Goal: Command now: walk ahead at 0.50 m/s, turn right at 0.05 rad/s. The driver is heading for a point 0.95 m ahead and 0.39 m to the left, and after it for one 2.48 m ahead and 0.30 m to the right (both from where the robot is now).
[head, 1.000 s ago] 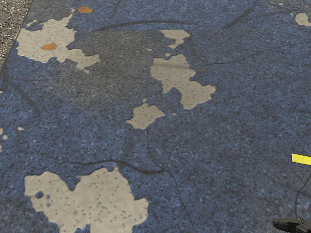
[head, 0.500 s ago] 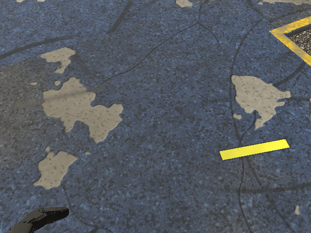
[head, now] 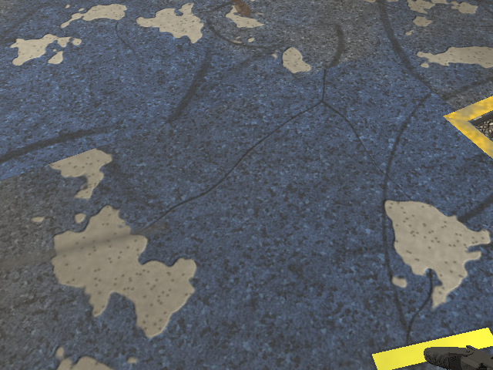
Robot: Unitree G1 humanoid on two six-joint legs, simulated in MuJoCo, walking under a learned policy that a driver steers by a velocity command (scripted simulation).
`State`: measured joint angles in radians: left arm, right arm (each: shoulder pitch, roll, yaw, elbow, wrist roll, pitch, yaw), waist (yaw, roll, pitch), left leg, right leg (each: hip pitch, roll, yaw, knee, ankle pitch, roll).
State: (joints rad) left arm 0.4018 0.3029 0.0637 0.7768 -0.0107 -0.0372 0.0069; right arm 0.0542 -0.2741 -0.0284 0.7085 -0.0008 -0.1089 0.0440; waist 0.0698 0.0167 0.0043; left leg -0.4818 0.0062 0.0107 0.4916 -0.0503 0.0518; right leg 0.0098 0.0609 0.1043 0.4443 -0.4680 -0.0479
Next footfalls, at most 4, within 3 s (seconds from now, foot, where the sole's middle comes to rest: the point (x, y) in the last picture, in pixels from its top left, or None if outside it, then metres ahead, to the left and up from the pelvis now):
0.46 right None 0.42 -0.10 -0.76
0.98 left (182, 323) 0.58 0.26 -0.76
1.46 right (193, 221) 0.93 0.28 -0.76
1.88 left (113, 236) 0.86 0.52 -0.76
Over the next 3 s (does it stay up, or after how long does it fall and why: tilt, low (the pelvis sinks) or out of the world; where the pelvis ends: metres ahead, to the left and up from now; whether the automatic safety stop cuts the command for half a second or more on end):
stays up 0.88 0.38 0.02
